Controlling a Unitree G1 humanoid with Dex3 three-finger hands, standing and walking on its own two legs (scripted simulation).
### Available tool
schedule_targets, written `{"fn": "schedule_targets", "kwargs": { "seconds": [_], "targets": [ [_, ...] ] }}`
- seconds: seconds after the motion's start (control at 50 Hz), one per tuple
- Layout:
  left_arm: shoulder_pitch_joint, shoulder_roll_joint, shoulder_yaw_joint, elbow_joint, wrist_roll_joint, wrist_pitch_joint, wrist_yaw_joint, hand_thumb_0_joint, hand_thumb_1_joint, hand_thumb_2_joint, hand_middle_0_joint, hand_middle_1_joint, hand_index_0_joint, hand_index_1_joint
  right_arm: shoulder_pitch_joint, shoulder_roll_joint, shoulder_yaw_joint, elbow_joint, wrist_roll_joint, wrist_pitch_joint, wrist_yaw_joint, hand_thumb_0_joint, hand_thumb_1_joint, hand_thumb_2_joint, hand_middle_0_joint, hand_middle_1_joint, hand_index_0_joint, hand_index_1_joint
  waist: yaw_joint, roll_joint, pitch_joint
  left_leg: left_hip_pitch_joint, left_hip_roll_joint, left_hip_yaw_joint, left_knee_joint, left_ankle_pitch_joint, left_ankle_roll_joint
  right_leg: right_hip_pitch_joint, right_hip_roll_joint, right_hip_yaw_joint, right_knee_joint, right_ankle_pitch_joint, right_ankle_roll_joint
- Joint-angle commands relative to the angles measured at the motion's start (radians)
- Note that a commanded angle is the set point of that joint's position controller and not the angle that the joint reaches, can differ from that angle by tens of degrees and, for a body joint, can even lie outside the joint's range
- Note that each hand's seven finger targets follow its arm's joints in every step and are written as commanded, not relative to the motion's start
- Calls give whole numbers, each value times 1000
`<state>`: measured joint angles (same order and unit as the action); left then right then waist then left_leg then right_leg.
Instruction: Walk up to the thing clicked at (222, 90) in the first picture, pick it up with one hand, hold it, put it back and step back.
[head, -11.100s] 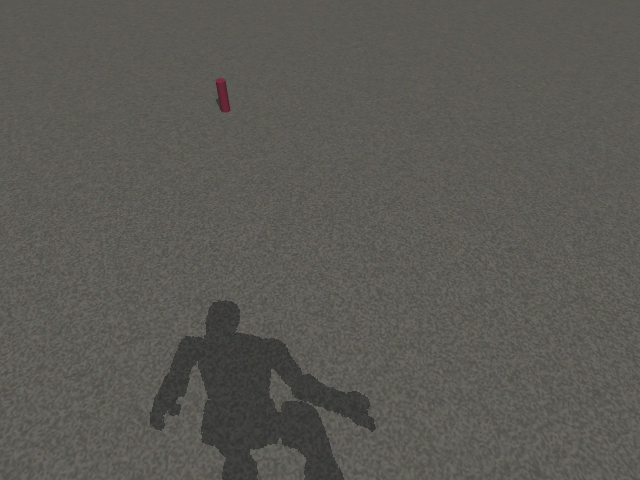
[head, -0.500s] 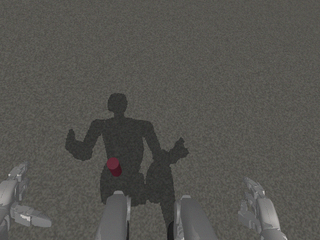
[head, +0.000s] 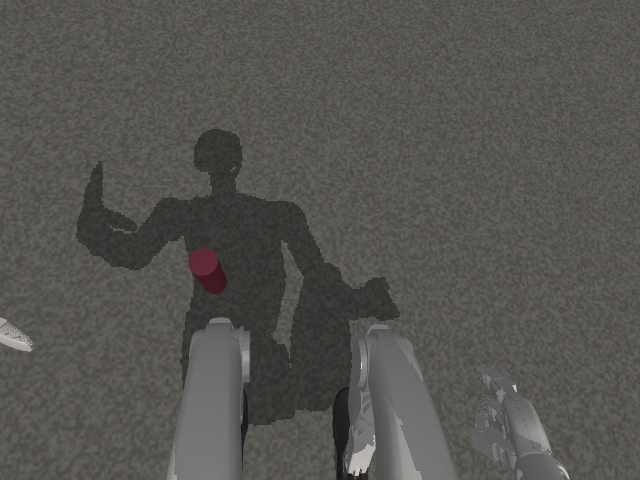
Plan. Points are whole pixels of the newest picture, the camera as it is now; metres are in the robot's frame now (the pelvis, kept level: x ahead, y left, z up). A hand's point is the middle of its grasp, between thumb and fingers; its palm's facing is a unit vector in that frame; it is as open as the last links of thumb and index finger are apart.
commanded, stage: go down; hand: left
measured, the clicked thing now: (209, 273) +0.43 +0.19 -0.40
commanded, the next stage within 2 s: approach in 1.00 s
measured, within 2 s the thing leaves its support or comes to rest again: neither
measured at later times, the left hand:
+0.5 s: hand (21, 256) +0.36 +0.37 -0.09, palm faces +0.05 -0.99 -0.09, open 17.7 cm
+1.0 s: hand (23, 242) +0.38 +0.38 -0.10, palm faces +0.04 -1.00 -0.07, open 17.7 cm
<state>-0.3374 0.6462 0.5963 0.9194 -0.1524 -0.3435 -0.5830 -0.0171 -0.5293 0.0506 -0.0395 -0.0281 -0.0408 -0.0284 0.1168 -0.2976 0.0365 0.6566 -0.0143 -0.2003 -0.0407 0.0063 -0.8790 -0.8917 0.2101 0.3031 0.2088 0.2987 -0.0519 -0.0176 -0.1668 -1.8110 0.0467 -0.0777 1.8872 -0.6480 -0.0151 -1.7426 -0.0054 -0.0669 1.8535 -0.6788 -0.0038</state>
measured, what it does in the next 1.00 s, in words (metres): lowers itself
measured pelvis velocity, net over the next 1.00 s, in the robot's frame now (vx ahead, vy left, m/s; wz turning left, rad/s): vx -0.02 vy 0.00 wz -0.04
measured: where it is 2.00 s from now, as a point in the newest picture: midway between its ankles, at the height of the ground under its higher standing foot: (290, 458)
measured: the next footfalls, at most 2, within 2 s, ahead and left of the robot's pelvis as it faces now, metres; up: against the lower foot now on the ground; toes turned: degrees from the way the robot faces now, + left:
none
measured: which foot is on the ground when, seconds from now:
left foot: down 0.00-1.00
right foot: down 0.00-1.00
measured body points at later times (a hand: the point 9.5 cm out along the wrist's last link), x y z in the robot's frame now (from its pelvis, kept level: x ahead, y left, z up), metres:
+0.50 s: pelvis -0.01 +0.00 -0.06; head +0.19 +0.06 +0.34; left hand +0.35 +0.42 -0.08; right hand +0.15 -0.27 -0.17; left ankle +0.08 +0.13 -0.46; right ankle +0.07 -0.12 -0.46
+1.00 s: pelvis -0.02 +0.00 -0.10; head +0.19 +0.06 +0.30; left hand +0.38 +0.43 -0.09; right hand +0.13 -0.27 -0.20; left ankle +0.08 +0.13 -0.46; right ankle +0.07 -0.12 -0.46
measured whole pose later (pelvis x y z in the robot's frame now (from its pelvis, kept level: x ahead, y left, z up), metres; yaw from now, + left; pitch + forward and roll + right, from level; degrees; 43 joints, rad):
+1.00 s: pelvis -0.02 +0.00 -0.10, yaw -2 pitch +32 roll -6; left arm -0.58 0.84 0.73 1.06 -0.19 -0.36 -0.76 -0.02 -0.61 0.03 -0.05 -0.07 -0.06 -0.06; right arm 0.12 -0.34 0.11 0.68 -0.03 -0.19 -0.03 0.00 -0.89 -0.90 0.21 0.30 0.21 0.30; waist -0.10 -0.03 -0.11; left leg -2.10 0.04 -0.11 2.20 -0.67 -0.01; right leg -2.01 0.00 -0.08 2.15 -0.70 0.00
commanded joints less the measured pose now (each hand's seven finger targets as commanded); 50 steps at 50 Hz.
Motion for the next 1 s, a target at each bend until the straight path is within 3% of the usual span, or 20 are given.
{"fn": "schedule_targets", "kwargs": {
  "seconds": [0.0,0.08,0.14,0.18,0.2,0.26,0.4,0.44,0.48,0.56,0.6,0.64,0.7,0.9,0.92,0.98],
  "targets": [
    [-153,392,105,-152,-33,-59,-30,0,-551,58,-34,-44,-34,-42,86,-215,-70,-89,4,-35,-14,0,-875,-896,201,300,200,300,50,183,-538,385,-14,8,-244,23,34,224,21,40,-224,43,-32],
    [-154,424,143,-147,-46,-62,-40,0,-602,61,-33,-66,-38,-60,91,-230,-61,-74,9,-29,-15,0,-885,-899,201,300,200,300,58,212,-573,427,-11,-12,-207,131,30,151,26,2,-139,132,-41],
    [-164,423,151,-132,-54,-66,-55,0,-591,60,-32,-66,-37,-59,93,-238,-58,-60,7,-26,-14,0,-887,-900,201,300,200,300,47,231,-568,443,-10,-24,-172,208,29,98,25,-7,-96,175,-45],
    [-193,400,134,-114,-60,-69,-67,0,-599,65,-32,-71,-39,-63,89,-230,-55,-57,6,-24,-13,0,-884,-900,201,300,200,300,26,202,-524,377,-11,-14,-150,168,34,96,25,-4,-97,156,-43],
    [-195,421,151,-115,-60,-70,-70,0,-609,56,-38,-70,-43,-63,98,-236,-59,-57,6,-24,-12,0,-887,-900,201,300,200,300,30,192,-529,355,-13,-8,-142,159,37,101,26,-2,-101,150,-42],
    [-220,426,143,-84,-64,-77,-91,0,-606,55,-38,-69,-44,-63,91,-235,-55,-55,2,-26,-11,0,-885,-900,201,300,200,300,17,176,-515,294,-13,3,-113,103,40,108,28,1,-90,114,-38],
    [-305,494,161,-106,-67,-89,-123,0,-611,33,-51,-69,-56,-62,109,-251,-48,-38,-8,-30,-9,0,-890,-900,201,300,200,300,19,206,-596,305,-14,17,-52,146,39,97,29,0,-47,141,-37],
    [-323,509,164,-110,-64,-88,-125,0,-611,39,-47,-66,-54,-58,108,-258,-49,-37,-8,-26,-11,0,-885,-899,201,300,200,300,15,225,-568,293,-11,7,-66,99,35,69,28,-7,-34,110,-39],
    [-334,528,169,-122,-62,-84,-127,0,-611,37,-49,-65,-55,-58,100,-260,-46,-36,-9,-26,-10,0,-885,-899,201,300,200,300,33,257,-569,307,-8,0,-71,88,31,43,29,-12,-17,107,-42],
    [-354,539,176,-133,-66,-78,-137,0,-611,29,-52,-72,-60,-63,107,-270,-43,-35,-8,-22,-9,0,-890,-900,201,300,200,300,30,297,-586,342,-9,-16,-60,140,26,-5,27,-22,25,140,-47],
    [-339,523,175,-88,-67,-70,-141,0,-611,32,-50,-70,-55,-63,109,-266,-36,-30,-7,-20,-8,0,-894,-902,200,300,200,300,13,269,-564,326,-10,-22,-43,164,28,-19,25,-28,34,154,-46],
    [-340,540,189,-74,-68,-70,-141,0,-611,38,-46,-73,-54,-64,112,-266,-36,-34,-4,-18,-7,0,-889,-900,200,300,200,300,15,242,-533,276,-10,-21,-43,113,31,-17,26,-28,34,123,-44],
    [-369,529,173,-53,-72,-73,-149,0,-611,40,-40,-73,-52,-62,97,-265,-34,-43,-5,-18,-5,0,-887,-898,200,299,200,299,2,206,-491,211,-11,-15,-34,22,40,-35,29,-28,21,59,-40],
    [-429,613,205,-66,-73,-81,-172,0,-611,30,-54,-74,-62,-65,125,-276,-19,-34,-14,-17,-6,0,-888,-899,200,300,200,300,2,240,-590,228,-18,13,32,122,38,19,29,-22,49,128,-39],
    [-431,619,201,-50,-71,-78,-173,0,-611,27,-50,-73,-61,-63,121,-277,-20,-35,-13,-18,-7,0,-890,-899,200,300,200,300,-1,222,-568,197,-18,15,33,91,41,12,30,-21,45,101,-38],
    [-427,631,211,-52,-69,-74,-175,0,-611,26,-55,-77,-63,-68,128,-281,-12,-31,-16,-15,-6,0,-891,-900,200,300,200,300,3,253,-571,207,-19,15,40,129,39,11,29,-24,63,133,-41]
  ]
}}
